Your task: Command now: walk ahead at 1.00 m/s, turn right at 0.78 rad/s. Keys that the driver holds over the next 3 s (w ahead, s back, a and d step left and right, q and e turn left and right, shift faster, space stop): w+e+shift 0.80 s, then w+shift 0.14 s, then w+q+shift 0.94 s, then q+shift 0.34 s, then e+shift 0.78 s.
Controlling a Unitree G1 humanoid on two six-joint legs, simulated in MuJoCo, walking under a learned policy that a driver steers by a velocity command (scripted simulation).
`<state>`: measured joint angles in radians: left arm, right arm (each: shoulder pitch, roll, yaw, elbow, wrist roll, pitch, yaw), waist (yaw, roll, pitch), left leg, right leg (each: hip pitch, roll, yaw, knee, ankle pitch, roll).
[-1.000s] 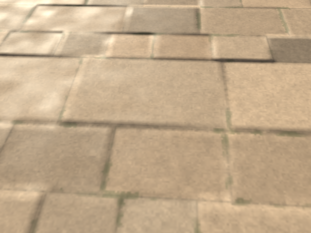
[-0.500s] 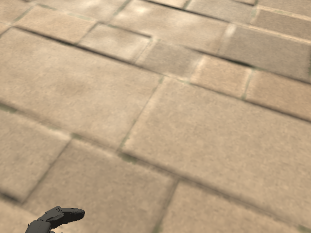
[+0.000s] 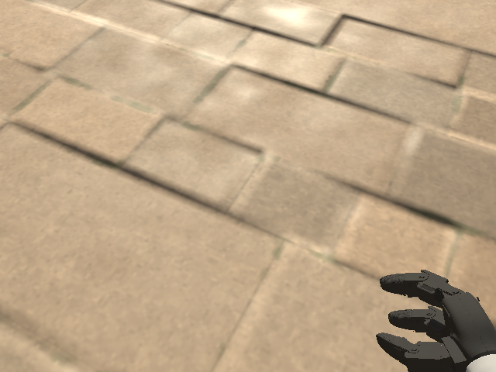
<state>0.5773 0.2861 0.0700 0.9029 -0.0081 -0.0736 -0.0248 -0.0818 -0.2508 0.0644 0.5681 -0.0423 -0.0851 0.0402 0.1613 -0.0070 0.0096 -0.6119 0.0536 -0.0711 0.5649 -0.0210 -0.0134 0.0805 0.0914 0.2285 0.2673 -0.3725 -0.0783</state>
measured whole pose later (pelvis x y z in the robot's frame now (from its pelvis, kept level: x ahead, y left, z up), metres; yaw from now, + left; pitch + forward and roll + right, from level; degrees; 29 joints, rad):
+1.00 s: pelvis +0.88 -0.22 +0.00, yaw -51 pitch +1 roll +1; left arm 0.27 0.37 0.06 0.76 0.04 -0.05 -0.03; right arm 0.27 -0.30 -0.04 0.72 -0.05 -0.07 0.00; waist 0.00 -0.04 0.01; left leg -0.33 0.00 0.01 0.57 -0.25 -0.01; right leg -0.38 0.09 0.08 1.26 -0.32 -0.11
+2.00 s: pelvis +1.58 -0.75 +0.00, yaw -6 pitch +1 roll +1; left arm 0.00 0.26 -0.02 0.56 0.04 -0.06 -0.01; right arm 0.45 -0.32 -0.07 0.82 0.00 -0.03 0.01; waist -0.09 0.01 0.07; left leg -0.05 -0.21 -0.17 0.39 -0.32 0.16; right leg -0.72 -0.11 0.09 0.76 -0.06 0.05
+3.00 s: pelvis +1.79 -0.88 +0.01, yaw -17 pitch +3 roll +3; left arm 0.22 0.31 0.08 0.61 -0.01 0.03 0.03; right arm 0.06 -0.30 -0.11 0.67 -0.01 0.01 -0.05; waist 0.01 0.02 0.04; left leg -0.59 -0.03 -0.07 1.11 -0.36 -0.06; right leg -0.35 0.04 0.09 0.52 -0.22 -0.06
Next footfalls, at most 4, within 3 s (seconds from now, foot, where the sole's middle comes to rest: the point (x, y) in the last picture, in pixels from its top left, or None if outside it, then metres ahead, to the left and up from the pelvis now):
0.04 left None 0.23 0.16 -0.77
0.48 right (337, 334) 0.60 -0.12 -0.77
0.86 left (365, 211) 1.03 -0.19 -0.77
1.28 right None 1.07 -0.61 -0.77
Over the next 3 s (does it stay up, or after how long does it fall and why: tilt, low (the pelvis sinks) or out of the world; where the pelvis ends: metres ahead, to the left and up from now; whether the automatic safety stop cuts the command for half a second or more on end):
stays up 1.79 -0.88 0.01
